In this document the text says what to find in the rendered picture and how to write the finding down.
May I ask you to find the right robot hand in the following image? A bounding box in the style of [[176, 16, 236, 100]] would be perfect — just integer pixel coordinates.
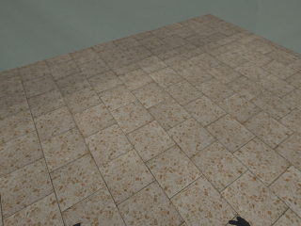
[[229, 216, 250, 226]]

